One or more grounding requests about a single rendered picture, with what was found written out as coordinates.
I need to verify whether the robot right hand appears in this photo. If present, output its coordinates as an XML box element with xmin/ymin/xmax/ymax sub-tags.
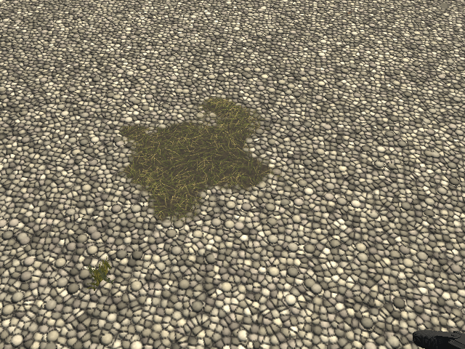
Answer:
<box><xmin>413</xmin><ymin>330</ymin><xmax>465</xmax><ymax>349</ymax></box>

